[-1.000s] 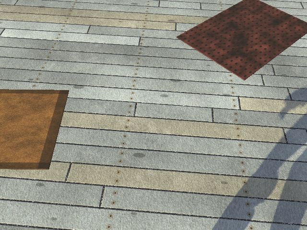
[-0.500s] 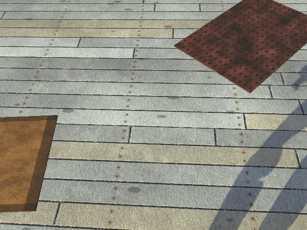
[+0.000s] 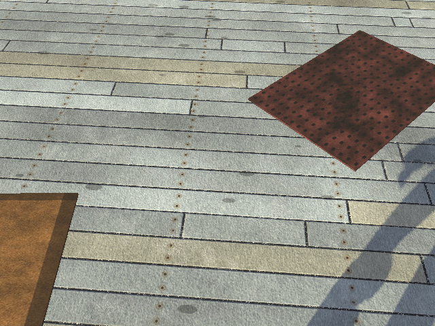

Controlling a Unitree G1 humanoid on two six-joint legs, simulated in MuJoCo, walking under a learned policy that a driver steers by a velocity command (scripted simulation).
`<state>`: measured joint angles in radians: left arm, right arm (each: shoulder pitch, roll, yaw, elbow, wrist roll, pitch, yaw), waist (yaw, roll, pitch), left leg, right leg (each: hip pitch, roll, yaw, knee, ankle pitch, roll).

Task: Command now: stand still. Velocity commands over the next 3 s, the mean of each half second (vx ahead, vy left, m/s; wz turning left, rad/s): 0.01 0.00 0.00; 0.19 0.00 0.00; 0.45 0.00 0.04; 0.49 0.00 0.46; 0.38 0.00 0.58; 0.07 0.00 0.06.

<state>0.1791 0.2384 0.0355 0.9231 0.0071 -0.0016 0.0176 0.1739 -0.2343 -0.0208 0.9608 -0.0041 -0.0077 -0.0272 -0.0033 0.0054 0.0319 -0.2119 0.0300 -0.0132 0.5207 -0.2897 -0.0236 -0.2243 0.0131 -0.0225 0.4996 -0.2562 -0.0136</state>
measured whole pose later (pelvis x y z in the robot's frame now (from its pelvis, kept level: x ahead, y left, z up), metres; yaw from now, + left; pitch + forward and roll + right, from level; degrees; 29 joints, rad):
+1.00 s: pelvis +0.07 +0.04 +0.00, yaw +1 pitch +1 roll -1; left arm 0.21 0.25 0.06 1.05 -0.04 -0.07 0.00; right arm 0.43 -0.20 -0.04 1.11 0.01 -0.10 0.00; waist -0.04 -0.03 -0.03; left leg -0.13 -0.01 0.05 0.44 -0.32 0.04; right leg -0.47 -0.02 -0.01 1.06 -0.34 -0.07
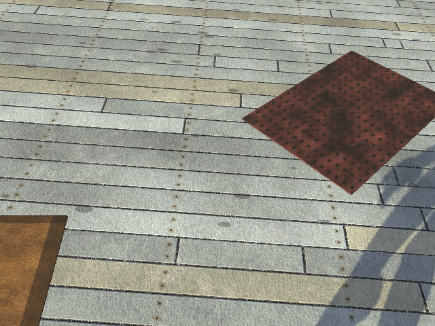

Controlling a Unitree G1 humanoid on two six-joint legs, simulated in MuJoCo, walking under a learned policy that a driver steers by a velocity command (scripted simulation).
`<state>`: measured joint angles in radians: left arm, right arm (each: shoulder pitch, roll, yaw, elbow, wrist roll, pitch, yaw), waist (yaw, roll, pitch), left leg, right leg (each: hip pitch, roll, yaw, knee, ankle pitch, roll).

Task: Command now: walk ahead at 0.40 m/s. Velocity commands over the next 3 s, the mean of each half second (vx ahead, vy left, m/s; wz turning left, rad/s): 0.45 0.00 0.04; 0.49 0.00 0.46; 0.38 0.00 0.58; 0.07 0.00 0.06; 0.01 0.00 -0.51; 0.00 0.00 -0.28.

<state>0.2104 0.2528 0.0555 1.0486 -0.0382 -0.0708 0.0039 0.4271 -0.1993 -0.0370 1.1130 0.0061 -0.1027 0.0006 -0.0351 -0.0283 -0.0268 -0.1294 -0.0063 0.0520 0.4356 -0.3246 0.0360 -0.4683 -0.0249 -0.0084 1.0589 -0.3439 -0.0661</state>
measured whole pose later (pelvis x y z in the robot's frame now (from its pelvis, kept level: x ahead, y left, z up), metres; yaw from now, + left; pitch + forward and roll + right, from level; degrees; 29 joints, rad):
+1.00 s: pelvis +0.56 +0.03 -0.01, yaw +18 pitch +1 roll +0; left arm 0.21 0.27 0.05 0.93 -0.02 -0.13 0.00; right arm 0.17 -0.26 -0.09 0.80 0.01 -0.07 0.04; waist 0.00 0.00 0.06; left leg -0.40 -0.08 0.04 0.54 -0.15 0.11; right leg -0.36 -0.05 0.02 1.25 -0.40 -0.02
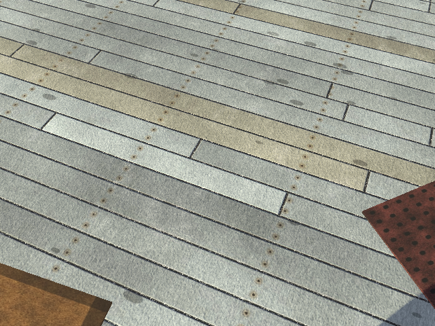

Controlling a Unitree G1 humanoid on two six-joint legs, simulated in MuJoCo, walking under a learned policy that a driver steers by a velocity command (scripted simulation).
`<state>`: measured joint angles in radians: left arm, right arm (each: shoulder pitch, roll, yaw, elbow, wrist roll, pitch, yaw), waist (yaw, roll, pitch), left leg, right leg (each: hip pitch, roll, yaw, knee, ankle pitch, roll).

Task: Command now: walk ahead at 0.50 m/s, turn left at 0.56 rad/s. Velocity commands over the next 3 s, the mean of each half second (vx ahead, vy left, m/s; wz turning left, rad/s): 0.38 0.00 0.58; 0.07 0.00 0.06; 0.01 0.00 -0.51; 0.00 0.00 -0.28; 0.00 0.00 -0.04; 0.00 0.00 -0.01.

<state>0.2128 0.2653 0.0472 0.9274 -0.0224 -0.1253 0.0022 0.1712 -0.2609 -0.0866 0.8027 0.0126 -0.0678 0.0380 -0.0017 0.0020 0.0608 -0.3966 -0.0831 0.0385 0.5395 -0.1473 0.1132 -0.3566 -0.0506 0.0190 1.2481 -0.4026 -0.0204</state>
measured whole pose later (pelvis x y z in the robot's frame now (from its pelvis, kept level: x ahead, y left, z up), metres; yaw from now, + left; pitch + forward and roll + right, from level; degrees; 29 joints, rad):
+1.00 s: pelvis +0.31 -0.01 +0.01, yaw +16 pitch +1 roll +0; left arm 0.19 0.30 0.07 0.84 -0.02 0.03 -0.01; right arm 0.12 -0.24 -0.05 0.66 -0.01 0.01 -0.04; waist 0.03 -0.01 0.03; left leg -0.28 0.05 0.08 0.52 -0.25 -0.01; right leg -0.42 -0.03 -0.05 0.90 -0.50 0.04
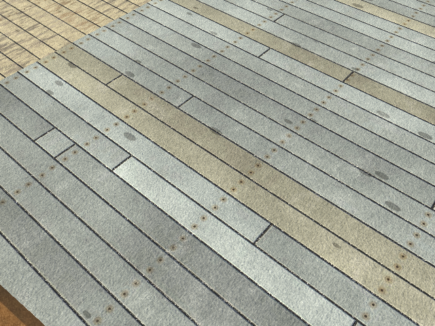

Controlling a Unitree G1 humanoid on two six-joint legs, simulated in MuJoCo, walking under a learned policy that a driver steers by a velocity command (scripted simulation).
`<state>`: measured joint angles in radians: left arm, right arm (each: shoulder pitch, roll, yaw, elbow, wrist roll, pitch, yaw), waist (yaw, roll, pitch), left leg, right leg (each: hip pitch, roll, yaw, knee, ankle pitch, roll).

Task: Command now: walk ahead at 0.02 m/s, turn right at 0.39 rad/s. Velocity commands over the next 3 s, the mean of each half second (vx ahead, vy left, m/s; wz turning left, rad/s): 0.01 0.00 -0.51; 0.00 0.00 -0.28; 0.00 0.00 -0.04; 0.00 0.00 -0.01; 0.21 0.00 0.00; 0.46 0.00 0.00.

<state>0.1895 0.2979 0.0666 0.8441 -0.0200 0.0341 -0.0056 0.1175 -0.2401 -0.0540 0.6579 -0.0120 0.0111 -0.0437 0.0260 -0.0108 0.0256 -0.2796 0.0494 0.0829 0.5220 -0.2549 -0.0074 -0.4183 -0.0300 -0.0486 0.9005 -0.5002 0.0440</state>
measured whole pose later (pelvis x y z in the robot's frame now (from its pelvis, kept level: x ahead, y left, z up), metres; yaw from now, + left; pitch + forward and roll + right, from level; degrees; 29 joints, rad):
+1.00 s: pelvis +0.01 -0.01 +0.00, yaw -25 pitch +0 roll +0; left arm 0.19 0.28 0.06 0.71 0.00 0.05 0.02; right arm 0.16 -0.24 -0.03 0.74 -0.01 -0.01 0.00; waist 0.00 -0.01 0.04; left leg -0.26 0.00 -0.04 0.52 -0.26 -0.02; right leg -0.20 0.00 0.07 0.48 -0.26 0.03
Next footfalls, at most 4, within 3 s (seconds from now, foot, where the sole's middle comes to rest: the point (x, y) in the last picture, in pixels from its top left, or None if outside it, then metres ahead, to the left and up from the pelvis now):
0.10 right None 0.03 -0.11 -0.77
0.66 left None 0.11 0.09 -0.77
0.98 right None -0.03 -0.14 -0.77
2.80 right None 0.36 -0.29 -0.77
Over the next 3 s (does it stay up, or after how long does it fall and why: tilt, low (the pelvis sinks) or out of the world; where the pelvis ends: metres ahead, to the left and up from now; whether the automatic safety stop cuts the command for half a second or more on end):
stays up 0.32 -0.19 0.01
